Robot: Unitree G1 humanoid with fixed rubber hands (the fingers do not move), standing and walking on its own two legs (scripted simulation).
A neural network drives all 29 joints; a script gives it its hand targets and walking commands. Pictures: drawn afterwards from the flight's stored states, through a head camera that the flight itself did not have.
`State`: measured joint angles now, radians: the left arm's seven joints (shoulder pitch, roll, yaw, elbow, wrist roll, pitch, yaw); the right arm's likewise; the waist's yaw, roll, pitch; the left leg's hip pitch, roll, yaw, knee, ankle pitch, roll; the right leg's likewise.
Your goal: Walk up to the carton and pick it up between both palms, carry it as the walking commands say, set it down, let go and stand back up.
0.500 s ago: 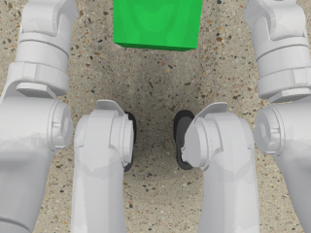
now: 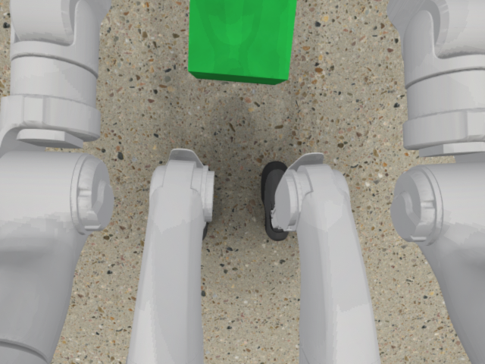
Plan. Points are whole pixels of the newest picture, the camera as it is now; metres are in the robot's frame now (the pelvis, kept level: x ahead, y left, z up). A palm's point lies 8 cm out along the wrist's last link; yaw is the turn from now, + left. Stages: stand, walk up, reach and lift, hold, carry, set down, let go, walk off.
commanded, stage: set down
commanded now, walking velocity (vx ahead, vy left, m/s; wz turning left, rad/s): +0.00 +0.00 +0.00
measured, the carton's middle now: (241, 15) +0.57 +0.02 -0.41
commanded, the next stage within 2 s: let go in 0.64 s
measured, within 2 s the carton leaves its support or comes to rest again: neither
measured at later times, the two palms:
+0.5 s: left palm out of the picture +0.56 +0.21 +0.04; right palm out of the picture +0.57 -0.14 +0.05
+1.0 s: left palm out of the picture +0.44 +0.23 +0.08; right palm out of the picture +0.46 -0.16 +0.09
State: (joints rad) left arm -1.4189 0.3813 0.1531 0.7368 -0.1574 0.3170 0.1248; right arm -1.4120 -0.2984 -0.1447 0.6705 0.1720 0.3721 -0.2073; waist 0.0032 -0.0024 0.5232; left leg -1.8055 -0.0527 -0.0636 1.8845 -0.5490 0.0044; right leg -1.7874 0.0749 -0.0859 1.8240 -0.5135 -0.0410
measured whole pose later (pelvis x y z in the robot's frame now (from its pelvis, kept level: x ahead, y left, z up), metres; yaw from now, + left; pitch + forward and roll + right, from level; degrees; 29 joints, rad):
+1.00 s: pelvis +0.03 +0.00 +0.20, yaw +4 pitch +17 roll -3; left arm -0.79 0.34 0.07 0.35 -0.12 0.38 0.08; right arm -0.75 -0.27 -0.10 0.33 0.11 0.39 -0.07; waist 0.00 0.00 0.52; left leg -1.04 -0.05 -0.12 1.07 -0.32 -0.01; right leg -1.00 0.06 -0.07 0.99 -0.30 -0.04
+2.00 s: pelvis +0.13 -0.01 +0.29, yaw +7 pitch -2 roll -1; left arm 0.23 0.24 0.03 0.41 -0.07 0.11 -0.06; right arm 0.23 -0.22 -0.05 0.42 0.06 0.14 0.06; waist 0.00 0.00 0.06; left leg -0.22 -0.05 -0.13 0.53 -0.27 0.00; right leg -0.18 0.04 -0.05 0.49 -0.28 -0.04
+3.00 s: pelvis +0.11 -0.01 +0.28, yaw +6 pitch -3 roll +0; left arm 0.28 0.26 0.10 0.69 -0.03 -0.03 0.00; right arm 0.23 -0.25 -0.08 0.79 0.03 -0.02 0.01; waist 0.00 0.00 -0.11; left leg -0.21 -0.05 -0.12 0.53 -0.26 0.00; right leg -0.18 0.04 -0.04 0.51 -0.27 -0.04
